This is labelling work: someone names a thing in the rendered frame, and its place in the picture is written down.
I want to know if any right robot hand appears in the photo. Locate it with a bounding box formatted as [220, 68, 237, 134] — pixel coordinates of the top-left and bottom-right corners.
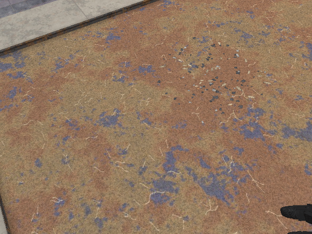
[280, 204, 312, 234]

